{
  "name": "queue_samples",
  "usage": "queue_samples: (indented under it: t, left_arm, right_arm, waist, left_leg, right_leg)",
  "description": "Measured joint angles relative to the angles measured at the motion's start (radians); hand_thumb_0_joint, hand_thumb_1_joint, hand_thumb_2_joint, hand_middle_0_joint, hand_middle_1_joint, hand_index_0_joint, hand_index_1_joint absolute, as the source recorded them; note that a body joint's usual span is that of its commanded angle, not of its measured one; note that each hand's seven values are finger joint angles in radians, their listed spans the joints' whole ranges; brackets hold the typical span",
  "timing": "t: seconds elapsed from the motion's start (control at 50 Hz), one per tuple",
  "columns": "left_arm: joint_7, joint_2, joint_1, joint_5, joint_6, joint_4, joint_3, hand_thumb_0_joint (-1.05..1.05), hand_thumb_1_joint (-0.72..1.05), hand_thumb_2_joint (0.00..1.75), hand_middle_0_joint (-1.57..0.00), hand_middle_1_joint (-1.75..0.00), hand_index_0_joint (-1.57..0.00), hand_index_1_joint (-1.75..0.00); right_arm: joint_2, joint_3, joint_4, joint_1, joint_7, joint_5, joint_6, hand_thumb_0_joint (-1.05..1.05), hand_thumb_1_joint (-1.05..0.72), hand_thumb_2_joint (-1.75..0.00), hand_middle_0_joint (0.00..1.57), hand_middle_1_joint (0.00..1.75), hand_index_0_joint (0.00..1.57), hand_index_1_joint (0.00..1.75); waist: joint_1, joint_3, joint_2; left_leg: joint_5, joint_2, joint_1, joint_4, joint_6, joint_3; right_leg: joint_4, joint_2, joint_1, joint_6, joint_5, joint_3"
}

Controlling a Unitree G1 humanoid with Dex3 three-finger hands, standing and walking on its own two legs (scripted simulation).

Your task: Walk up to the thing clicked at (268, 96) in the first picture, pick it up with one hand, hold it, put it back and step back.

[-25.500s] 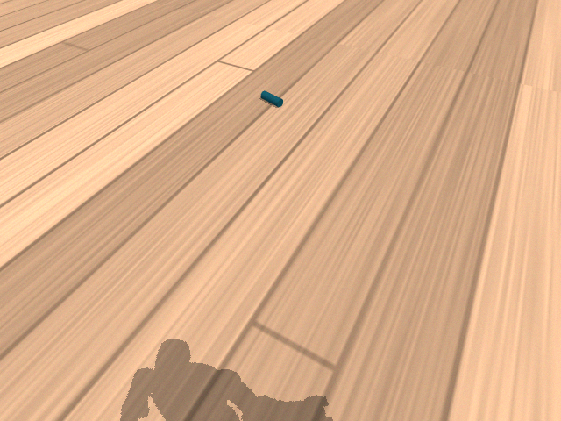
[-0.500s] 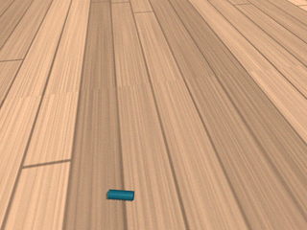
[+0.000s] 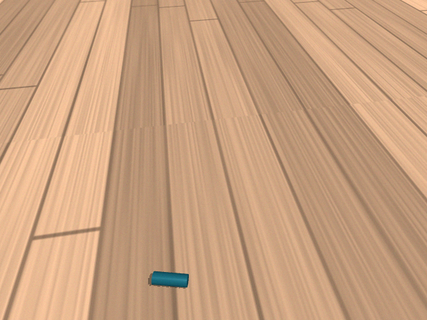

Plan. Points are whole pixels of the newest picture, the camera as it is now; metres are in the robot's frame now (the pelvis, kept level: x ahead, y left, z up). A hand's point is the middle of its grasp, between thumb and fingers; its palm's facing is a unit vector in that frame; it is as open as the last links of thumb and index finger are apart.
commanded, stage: stand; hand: left
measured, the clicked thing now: (170, 279) +0.42 +0.23 -0.76
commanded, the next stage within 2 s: walk up in 0.40 s
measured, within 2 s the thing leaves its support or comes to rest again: neither
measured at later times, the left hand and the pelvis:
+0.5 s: hand out of the picture +0.07 +0.26 -0.16, palm faces +0.01 -0.93 -0.36, open 7.4 cm; pelvis -0.02 +0.00 +0.00, yaw +0 degrees
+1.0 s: hand out of the picture -0.01 +0.31 -0.18, palm faces -0.08 -0.93 -0.37, open 7.4 cm; pelvis -0.13 +0.05 -0.02, yaw -2 degrees
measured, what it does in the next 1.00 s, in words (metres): walks backwards: left foot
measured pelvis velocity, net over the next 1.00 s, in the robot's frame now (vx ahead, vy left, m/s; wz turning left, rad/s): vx -0.13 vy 0.05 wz -0.03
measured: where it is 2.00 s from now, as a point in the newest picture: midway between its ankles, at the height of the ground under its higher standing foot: outside the picture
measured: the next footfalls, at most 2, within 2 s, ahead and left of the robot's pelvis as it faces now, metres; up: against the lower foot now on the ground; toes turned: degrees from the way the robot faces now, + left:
left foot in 0.74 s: -0.06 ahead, +0.16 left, +0.00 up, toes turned -1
right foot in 1.14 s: -0.16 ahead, -0.09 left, +0.00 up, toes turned -1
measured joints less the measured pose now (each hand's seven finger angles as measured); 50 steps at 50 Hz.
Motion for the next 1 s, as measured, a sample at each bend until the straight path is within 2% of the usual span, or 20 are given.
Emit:
queue_samples:
  t: [0.4,0.52,0.56,0.62,0.66,0.7,0.74,0.76,0.8,0.82,0.86,0.88,0.94,1.0]
  left_arm:
    - [0.000,0.001,0.010,0.002,0.004,0.005,0.003,0.01,0.90,0.90,-0.21,-0.30,-0.21,-0.30]
    - [0.007,0.020,-0.017,-0.019,0.029,-0.072,0.035,0.01,0.90,0.90,-0.21,-0.30,-0.21,-0.30]
    - [0.008,0.028,-0.029,-0.017,0.039,-0.100,0.041,0.01,0.90,0.90,-0.21,-0.30,-0.21,-0.30]
    - [0.011,0.038,-0.047,0.000,0.054,-0.143,0.045,0.01,0.90,0.90,-0.21,-0.30,-0.21,-0.30]
    - [0.014,0.047,-0.055,0.012,0.061,-0.171,0.046,0.01,0.90,0.90,-0.21,-0.30,-0.21,-0.30]
    - [0.018,0.058,-0.066,0.020,0.067,-0.197,0.046,0.01,0.90,0.90,-0.21,-0.30,-0.21,-0.30]
    - [0.017,0.066,-0.079,0.015,0.077,-0.225,0.045,0.01,0.90,0.90,-0.21,-0.30,-0.21,-0.30]
    - [0.020,0.073,-0.094,0.010,0.082,-0.235,0.048,0.01,0.90,0.90,-0.21,-0.30,-0.21,-0.30]
    - [0.030,0.076,-0.103,0.009,0.091,-0.249,0.057,0.01,0.90,0.90,-0.21,-0.30,-0.21,-0.30]
    - [0.034,0.076,-0.101,0.008,0.095,-0.249,0.059,0.01,0.90,0.90,-0.21,-0.30,-0.21,-0.30]
    - [0.036,0.075,-0.087,0.001,0.099,-0.250,0.059,0.01,0.91,0.90,-0.21,-0.30,-0.20,-0.30]
    - [0.035,0.072,-0.075,0.000,0.098,-0.255,0.059,0.01,0.91,0.90,-0.21,-0.30,-0.20,-0.30]
    - [0.029,0.062,-0.032,0.006,0.095,-0.269,0.061,0.01,0.91,0.90,-0.21,-0.30,-0.20,-0.30]
    - [0.025,0.058,0.008,0.011,0.096,-0.280,0.065,0.01,0.90,0.90,-0.21,-0.30,-0.21,-0.30]
  right_arm:
    - [0.003,-0.001,0.000,0.018,0.000,-0.001,0.005,0.01,-0.91,-0.90,0.20,0.30,0.20,0.30]
    - [-0.017,-0.024,-0.053,-0.013,0.005,0.020,0.036,0.01,-0.91,-0.90,0.20,0.30,0.20,0.30]
    - [-0.030,-0.034,-0.076,-0.022,0.004,0.022,0.048,0.01,-0.91,-0.90,0.20,0.30,0.20,0.30]
    - [-0.048,-0.051,-0.115,-0.025,0.006,0.016,0.069,0.01,-0.91,-0.90,0.20,0.30,0.20,0.30]
    - [-0.054,-0.060,-0.143,-0.014,0.011,0.016,0.075,0.01,-0.91,-0.90,0.20,0.30,0.20,0.30]
    - [-0.057,-0.066,-0.165,0.006,0.014,0.014,0.071,0.00,-0.91,-0.90,0.20,0.30,0.20,0.30]
    - [-0.063,-0.074,-0.177,0.035,0.013,0.000,0.060,0.00,-0.91,-0.90,0.20,0.30,0.20,0.30]
    - [-0.053,-0.079,-0.174,0.041,0.008,-0.013,0.057,0.00,-0.91,-0.90,0.20,0.30,0.20,0.30]
    - [-0.033,-0.073,-0.171,0.051,0.011,-0.023,0.061,0.00,-0.91,-0.90,0.20,0.30,0.20,0.30]
    - [-0.023,-0.068,-0.172,0.060,0.011,-0.024,0.061,0.00,-0.91,-0.90,0.20,0.30,0.20,0.30]
    - [-0.004,-0.059,-0.174,0.076,0.002,-0.026,0.063,0.01,-0.91,-0.90,0.20,0.30,0.20,0.30]
    - [0.001,-0.057,-0.179,0.081,-0.003,-0.026,0.063,0.01,-0.91,-0.90,0.20,0.30,0.20,0.30]
    - [0.007,-0.058,-0.204,0.087,-0.018,-0.022,0.055,0.01,-0.91,-0.90,0.20,0.30,0.20,0.30]
    - [0.008,-0.057,-0.236,0.076,-0.027,-0.017,0.045,0.01,-0.90,-0.90,0.20,0.30,0.20,0.30]
  waist:
    - [0.000,0.003,-0.003]
    - [-0.002,0.076,-0.003]
    - [-0.002,0.099,-0.001]
    - [0.000,0.128,-0.016]
    - [-0.005,0.135,-0.031]
    - [-0.015,0.137,-0.043]
    - [-0.026,0.134,-0.047]
    - [-0.023,0.151,-0.066]
    - [-0.024,0.177,-0.078]
    - [-0.033,0.179,-0.076]
    - [-0.035,0.171,-0.078]
    - [-0.033,0.168,-0.076]
    - [-0.025,0.168,-0.063]
    - [-0.017,0.172,-0.054]
  left_leg:
    - [0.007,0.002,0.012,-0.012,-0.001,0.002]
    - [-0.026,-0.001,-0.094,0.123,0.006,-0.003]
    - [-0.036,-0.004,-0.149,0.201,0.019,-0.003]
    - [-0.210,-0.043,-0.240,0.433,0.045,-0.015]
    - [-0.276,-0.058,-0.265,0.531,0.059,-0.022]
    - [-0.258,-0.051,-0.245,0.505,0.059,-0.021]
    - [-0.176,-0.036,-0.193,0.368,0.042,-0.021]
    - [-0.187,-0.048,-0.196,0.374,0.035,-0.013]
    - [-0.185,-0.048,-0.208,0.395,0.041,-0.010]
    - [-0.173,-0.043,-0.211,0.387,0.043,-0.018]
    - [-0.140,-0.035,-0.213,0.349,0.045,-0.020]
    - [-0.126,-0.031,-0.215,0.332,0.047,-0.017]
    - [-0.097,-0.018,-0.219,0.305,0.050,-0.005]
    - [-0.083,-0.005,-0.234,0.307,0.049,0.014]
  right_leg:
    - [-0.011,0.003,0.011,-0.002,0.008,0.002]
    - [0.096,-0.002,-0.082,-0.008,-0.014,0.000]
    - [0.135,-0.005,-0.116,-0.010,-0.019,0.000]
    - [0.198,-0.028,-0.170,-0.008,-0.027,0.013]
    - [0.234,-0.044,-0.209,-0.002,-0.029,0.023]
    - [0.275,-0.057,-0.250,0.014,-0.033,0.028]
    - [0.342,-0.067,-0.303,0.023,-0.052,0.027]
    - [0.398,-0.062,-0.328,0.013,-0.128,0.061]
    - [0.556,0.019,-0.365,-0.005,-0.317,0.155]
    - [0.645,0.064,-0.377,-0.009,-0.362,0.185]
    - [0.793,0.127,-0.396,-0.013,-0.363,0.214]
    - [0.841,0.142,-0.395,-0.010,-0.356,0.212]
    - [0.869,0.146,-0.347,0.011,-0.358,0.195]
    - [0.784,0.123,-0.278,0.027,-0.364,0.185]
